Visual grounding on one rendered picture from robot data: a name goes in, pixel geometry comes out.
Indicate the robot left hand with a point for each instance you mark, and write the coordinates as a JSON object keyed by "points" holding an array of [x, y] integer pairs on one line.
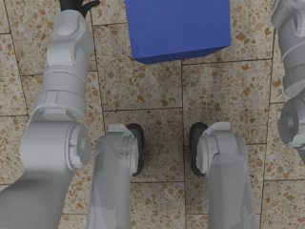
{"points": [[77, 5]]}

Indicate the left robot forearm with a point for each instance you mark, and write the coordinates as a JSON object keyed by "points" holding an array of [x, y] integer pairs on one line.
{"points": [[62, 97]]}

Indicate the right robot upper arm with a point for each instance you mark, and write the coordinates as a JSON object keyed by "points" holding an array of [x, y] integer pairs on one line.
{"points": [[291, 124]]}

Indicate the robot left shin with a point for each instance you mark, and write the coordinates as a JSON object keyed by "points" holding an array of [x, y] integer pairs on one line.
{"points": [[112, 128]]}

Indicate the left robot upper arm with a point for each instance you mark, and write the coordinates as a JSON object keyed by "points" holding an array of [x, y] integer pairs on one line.
{"points": [[51, 152]]}

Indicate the right robot foot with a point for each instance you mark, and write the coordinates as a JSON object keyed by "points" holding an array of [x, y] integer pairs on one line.
{"points": [[196, 132]]}

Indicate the carton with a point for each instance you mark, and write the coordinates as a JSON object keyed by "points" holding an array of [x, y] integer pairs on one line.
{"points": [[168, 30]]}

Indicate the right robot forearm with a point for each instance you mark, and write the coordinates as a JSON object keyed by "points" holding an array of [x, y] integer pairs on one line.
{"points": [[289, 21]]}

